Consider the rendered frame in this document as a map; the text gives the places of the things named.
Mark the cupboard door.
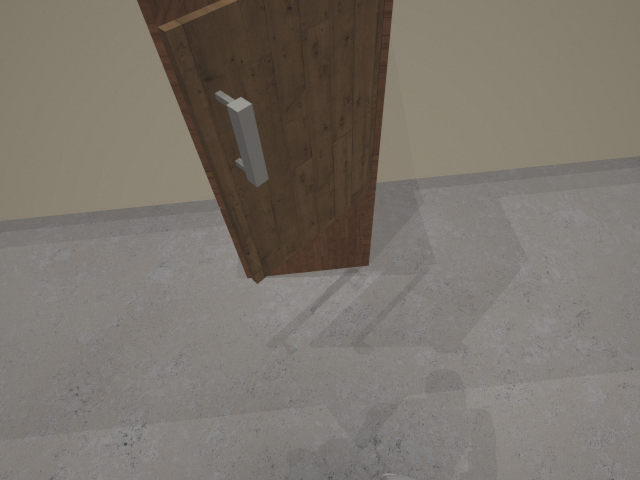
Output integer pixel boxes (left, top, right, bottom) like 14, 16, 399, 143
157, 0, 384, 284

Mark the handle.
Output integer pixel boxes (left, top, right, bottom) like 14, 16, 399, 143
215, 90, 269, 187

